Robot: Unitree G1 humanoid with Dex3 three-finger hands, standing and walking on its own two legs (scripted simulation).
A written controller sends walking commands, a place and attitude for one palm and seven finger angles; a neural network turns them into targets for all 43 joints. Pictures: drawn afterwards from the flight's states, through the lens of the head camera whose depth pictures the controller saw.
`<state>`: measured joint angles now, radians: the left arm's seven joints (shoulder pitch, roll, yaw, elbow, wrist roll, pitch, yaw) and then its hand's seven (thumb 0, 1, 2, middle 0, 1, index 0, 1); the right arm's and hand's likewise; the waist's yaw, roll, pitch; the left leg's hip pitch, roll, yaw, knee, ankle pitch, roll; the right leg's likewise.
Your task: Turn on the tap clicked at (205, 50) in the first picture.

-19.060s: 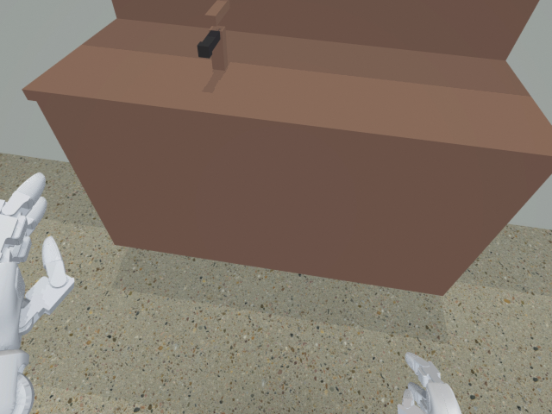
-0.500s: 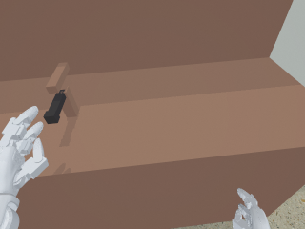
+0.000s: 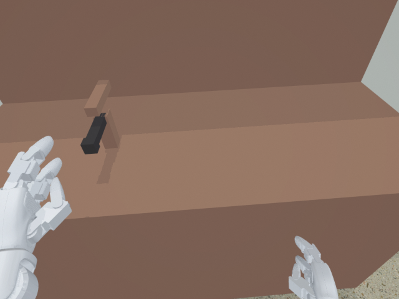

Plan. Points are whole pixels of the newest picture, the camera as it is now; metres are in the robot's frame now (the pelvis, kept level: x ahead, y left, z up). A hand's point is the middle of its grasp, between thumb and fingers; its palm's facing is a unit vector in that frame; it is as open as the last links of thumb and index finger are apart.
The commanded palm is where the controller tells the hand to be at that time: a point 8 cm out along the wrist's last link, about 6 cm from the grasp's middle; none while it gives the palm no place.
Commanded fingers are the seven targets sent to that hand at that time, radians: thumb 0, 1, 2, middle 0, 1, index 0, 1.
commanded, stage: turn the palm inward beside the body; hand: left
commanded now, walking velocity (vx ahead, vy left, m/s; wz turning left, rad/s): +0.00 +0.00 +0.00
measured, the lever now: (90, 145) +0.37 +0.31 +0.13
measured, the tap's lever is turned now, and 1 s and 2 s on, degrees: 0 0 0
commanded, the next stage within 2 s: reach beside the lever's end, fingers flat in 0.64 s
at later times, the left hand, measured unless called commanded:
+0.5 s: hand (65, 201) +0.19 +0.24 +0.18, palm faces +0.40 -0.91 -0.14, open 7.4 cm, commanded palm +0.14 +0.28 +0.20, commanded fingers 0.00 0.90 0.90 -0.20 -0.30 -0.20 -0.30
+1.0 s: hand (73, 192) +0.21 +0.24 +0.18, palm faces +0.45 -0.88 -0.14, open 7.4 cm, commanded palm +0.17 +0.28 +0.19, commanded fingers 0.00 0.90 0.90 -0.20 -0.30 -0.20 -0.30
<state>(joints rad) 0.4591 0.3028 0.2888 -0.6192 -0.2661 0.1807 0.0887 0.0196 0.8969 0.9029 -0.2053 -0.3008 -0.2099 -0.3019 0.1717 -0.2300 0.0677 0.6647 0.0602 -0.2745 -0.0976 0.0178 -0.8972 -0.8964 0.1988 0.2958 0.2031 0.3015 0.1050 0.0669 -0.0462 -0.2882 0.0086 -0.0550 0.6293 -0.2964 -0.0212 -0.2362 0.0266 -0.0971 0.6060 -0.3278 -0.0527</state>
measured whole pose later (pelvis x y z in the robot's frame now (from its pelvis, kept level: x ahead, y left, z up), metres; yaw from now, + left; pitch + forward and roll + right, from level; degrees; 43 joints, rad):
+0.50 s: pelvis +0.01 +0.01 +0.00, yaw +0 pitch -3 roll +0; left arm 0.43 0.28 0.29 -0.66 -0.29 0.32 0.09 0.02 0.90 0.90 -0.20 -0.30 -0.21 -0.30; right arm 0.15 -0.23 0.08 0.66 0.06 -0.25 -0.10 0.02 -0.90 -0.90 0.20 0.30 0.20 0.30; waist 0.11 0.06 -0.04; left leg -0.26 0.00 -0.05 0.61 -0.29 -0.01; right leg -0.20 0.01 -0.10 0.58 -0.33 -0.04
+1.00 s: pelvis +0.01 -0.01 +0.00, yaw +1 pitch -3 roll +0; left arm 0.32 0.30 0.32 -0.51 -0.28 0.30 0.11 0.02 0.90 0.90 -0.20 -0.30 -0.21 -0.30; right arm 0.16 -0.24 0.07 0.69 0.07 -0.25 -0.12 0.02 -0.90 -0.90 0.20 0.30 0.20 0.30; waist 0.10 0.07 -0.02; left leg -0.25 0.02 -0.07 0.58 -0.28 -0.03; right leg -0.20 0.04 -0.11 0.56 -0.32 -0.07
